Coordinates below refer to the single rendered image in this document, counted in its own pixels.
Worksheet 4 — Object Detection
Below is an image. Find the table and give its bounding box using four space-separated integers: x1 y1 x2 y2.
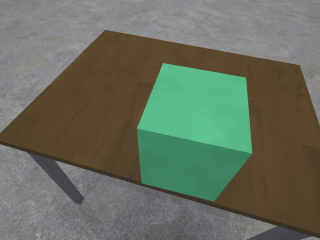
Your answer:
0 30 320 240

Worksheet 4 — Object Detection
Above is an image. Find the carton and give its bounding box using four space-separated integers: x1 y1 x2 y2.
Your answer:
137 63 252 202

